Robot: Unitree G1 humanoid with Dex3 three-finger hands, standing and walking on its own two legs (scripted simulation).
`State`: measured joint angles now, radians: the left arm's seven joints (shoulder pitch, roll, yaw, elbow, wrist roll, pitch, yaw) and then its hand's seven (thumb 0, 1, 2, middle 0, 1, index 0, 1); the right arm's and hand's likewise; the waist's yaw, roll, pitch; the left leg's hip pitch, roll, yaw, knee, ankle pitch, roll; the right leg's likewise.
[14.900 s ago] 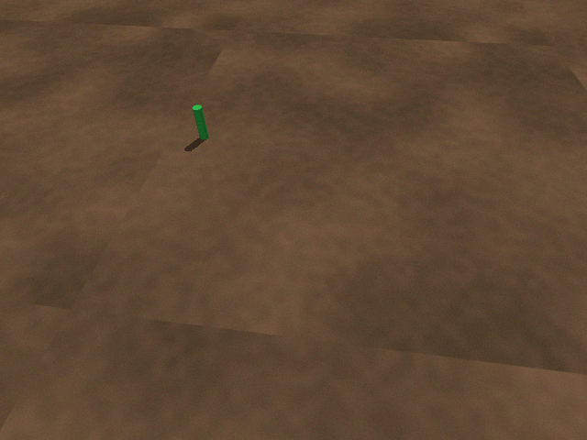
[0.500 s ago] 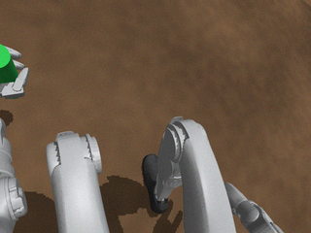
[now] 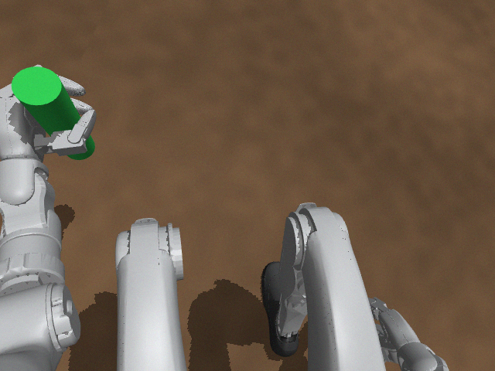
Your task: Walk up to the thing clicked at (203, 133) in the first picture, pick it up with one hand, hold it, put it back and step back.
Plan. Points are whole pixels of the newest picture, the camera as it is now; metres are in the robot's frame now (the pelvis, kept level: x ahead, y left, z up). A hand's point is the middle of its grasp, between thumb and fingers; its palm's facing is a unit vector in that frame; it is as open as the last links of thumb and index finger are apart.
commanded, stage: settle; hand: left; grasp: from the side
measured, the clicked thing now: (62, 122) +0.46 +0.27 -0.06
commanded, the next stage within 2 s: lift in 0.68 s
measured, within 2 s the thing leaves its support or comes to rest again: neither
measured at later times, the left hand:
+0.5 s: hand (69, 105) +0.46 +0.24 +0.00, palm faces +0.16 -0.99 -0.04, open 6.4 cm
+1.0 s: hand (65, 97) +0.46 +0.24 +0.03, palm faces +0.16 -0.99 -0.03, open 6.4 cm
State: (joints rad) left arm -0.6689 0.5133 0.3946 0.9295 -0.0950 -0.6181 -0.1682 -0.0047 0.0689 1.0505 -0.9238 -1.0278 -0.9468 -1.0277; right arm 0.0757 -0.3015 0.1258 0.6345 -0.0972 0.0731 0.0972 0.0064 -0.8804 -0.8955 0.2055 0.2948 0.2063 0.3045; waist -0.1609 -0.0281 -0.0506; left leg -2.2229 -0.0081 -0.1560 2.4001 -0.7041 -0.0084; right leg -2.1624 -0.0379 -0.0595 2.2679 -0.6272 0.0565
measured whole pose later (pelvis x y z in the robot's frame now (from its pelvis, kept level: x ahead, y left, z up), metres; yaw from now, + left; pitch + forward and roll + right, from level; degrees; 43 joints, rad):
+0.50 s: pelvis +0.00 -0.01 +0.03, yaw +2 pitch +32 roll -6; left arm -0.69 0.45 0.42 0.95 -0.09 -0.58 -0.19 -0.01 0.07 1.05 -0.92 -1.03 -0.95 -1.03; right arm 0.11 -0.29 0.06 0.66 -0.08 0.04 0.07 0.01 -0.89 -0.90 0.20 0.29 0.21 0.30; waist -0.15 -0.01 -0.10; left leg -2.15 0.00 -0.12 2.29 -0.70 -0.02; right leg -2.12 -0.04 -0.03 2.20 -0.63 0.04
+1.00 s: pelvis +0.00 -0.01 +0.05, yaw +3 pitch +33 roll -5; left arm -0.69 0.42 0.41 0.94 -0.09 -0.57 -0.20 -0.01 0.06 1.06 -0.93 -1.03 -0.95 -1.03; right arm 0.13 -0.28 0.04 0.67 -0.06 0.03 0.06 0.01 -0.92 -0.90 0.20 0.29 0.21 0.30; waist -0.14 0.00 -0.13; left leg -2.11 0.00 -0.10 2.23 -0.70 -0.02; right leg -2.08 -0.05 -0.02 2.15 -0.64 0.04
